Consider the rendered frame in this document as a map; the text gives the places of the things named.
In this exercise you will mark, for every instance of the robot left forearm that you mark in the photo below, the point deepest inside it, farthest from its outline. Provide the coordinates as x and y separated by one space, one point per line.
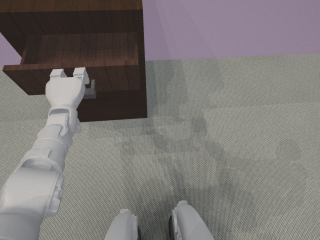
51 146

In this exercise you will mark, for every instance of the handle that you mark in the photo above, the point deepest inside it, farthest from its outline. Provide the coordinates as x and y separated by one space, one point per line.
90 93

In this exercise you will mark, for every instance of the left robot upper arm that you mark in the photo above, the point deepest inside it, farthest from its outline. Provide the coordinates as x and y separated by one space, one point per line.
32 196

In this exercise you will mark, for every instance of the cabinet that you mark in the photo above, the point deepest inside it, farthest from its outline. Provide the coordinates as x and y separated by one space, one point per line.
22 18

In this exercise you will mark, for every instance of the left robot thigh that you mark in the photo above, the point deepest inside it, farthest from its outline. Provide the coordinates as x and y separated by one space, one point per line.
123 227

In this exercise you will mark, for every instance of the drawer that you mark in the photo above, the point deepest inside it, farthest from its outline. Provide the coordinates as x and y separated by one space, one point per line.
111 59

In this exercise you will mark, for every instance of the robot right shin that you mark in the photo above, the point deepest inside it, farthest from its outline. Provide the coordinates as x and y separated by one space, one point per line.
180 203

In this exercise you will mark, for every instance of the left robot hand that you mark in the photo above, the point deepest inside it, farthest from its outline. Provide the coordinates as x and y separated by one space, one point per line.
69 91

